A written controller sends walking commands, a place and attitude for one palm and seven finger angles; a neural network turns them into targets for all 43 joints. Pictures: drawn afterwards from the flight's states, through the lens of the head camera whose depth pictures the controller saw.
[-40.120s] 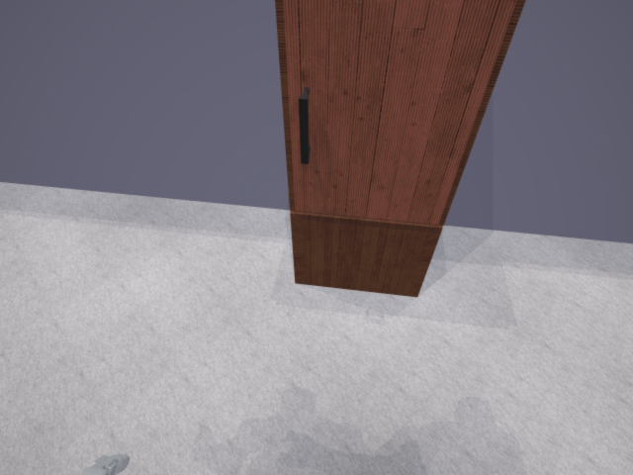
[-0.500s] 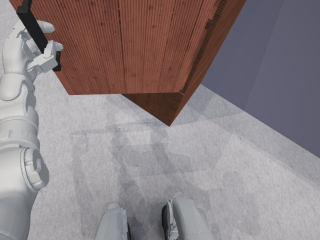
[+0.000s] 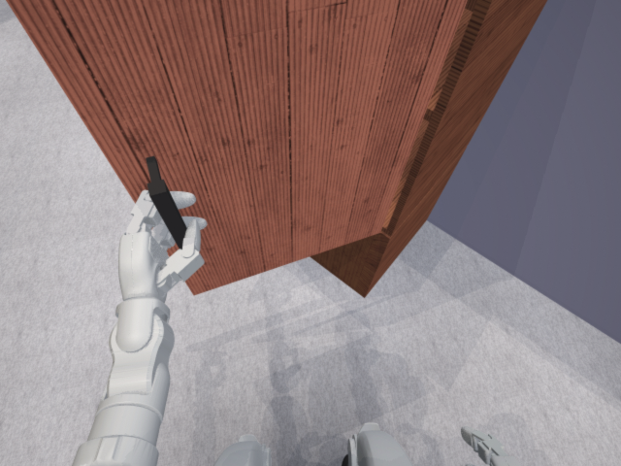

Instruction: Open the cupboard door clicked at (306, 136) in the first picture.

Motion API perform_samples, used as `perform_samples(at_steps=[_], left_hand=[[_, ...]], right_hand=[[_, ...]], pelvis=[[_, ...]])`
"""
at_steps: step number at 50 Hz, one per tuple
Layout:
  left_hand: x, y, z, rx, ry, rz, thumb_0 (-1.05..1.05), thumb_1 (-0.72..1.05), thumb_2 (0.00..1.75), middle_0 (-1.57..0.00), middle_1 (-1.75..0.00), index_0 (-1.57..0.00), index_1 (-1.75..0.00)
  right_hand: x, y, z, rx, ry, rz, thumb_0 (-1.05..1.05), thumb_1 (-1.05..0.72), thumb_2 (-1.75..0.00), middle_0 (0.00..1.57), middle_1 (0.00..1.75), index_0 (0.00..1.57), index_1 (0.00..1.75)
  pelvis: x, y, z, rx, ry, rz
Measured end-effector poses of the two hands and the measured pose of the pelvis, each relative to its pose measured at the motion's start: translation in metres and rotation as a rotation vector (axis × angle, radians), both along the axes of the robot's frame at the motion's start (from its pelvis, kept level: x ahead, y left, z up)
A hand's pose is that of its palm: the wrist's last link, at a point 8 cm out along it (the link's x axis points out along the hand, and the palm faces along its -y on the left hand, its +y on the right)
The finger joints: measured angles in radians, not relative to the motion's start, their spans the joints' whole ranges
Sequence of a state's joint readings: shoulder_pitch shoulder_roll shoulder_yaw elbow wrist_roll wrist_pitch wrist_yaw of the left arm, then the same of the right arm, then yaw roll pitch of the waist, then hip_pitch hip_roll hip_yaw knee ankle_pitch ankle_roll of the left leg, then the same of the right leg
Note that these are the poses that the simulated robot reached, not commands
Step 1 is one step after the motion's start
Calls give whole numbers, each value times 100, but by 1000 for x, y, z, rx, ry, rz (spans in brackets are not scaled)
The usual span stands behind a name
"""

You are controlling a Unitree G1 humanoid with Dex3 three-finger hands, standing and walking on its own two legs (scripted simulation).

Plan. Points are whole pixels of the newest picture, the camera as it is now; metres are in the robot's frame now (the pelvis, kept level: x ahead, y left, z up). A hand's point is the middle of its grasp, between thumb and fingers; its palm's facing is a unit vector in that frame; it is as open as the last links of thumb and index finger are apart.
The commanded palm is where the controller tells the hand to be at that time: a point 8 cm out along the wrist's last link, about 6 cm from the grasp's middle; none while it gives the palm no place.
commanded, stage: pull the door open along its arc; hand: left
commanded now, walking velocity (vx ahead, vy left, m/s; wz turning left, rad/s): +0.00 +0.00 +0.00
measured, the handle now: (175, 217) +0.42 +0.19 +0.03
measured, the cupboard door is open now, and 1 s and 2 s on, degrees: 61 78 79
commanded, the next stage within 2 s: open thumb and fingers to let go in 0.34 s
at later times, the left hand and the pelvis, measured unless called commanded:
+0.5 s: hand (255, 316) +0.29 +0.07 +0.04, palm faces +0.43 -0.90 +0.00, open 5.9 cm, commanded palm +0.24 +0.12 +0.03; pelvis -0.01 -0.05 +0.00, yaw +5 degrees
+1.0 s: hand (249, 317) +0.29 +0.08 +0.04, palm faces +0.40 -0.92 +0.00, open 13.1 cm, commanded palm +0.24 +0.12 +0.03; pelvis -0.03 -0.04 -0.01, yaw +4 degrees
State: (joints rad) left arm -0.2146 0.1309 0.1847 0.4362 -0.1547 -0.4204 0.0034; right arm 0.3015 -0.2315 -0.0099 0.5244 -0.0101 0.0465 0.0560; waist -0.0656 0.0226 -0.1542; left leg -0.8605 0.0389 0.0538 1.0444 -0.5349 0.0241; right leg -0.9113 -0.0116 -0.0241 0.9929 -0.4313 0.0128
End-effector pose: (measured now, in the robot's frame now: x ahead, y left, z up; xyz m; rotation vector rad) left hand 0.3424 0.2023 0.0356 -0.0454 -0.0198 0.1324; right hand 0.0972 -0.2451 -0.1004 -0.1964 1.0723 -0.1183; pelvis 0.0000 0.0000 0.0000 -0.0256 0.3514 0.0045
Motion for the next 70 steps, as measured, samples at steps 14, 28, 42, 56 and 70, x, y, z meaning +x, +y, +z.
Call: perform_samples(at_steps=[14,28,42,56,70], left_hand=[[-80,-66,4,21,27,235,1,69,76,-37,-128,-37,-129],[-95,-91,3,67,13,318,2,72,81,-36,-131,-34,-132],[-94,-84,5,48,10,292,1,8,54,-34,-126,-34,-126],[-96,-80,3,45,-5,283,0,-45,32,-28,-98,-27,-98],[-94,-81,2,61,-9,242,-1,-49,30,-32,-60,-30,-57]], right_hand=[[88,23,7,67,-221,162,1,-91,-90,20,30,20,30],[62,-18,-12,23,-167,181,1,-91,-90,21,30,20,30],[36,-31,-13,6,-148,138,1,-91,-90,20,30,20,30],[46,2,-7,27,-208,178,1,-91,-90,20,30,20,30],[43,20,-9,27,-188,199,1,-90,-90,21,30,20,30]], pelvis=[[-4,-27,-1,33,-76,32],[-11,-53,-6,49,-81,72],[-21,-51,-4,53,-90,65],[-30,-35,-8,37,-97,64],[-34,-22,-9,26,-97,67]])
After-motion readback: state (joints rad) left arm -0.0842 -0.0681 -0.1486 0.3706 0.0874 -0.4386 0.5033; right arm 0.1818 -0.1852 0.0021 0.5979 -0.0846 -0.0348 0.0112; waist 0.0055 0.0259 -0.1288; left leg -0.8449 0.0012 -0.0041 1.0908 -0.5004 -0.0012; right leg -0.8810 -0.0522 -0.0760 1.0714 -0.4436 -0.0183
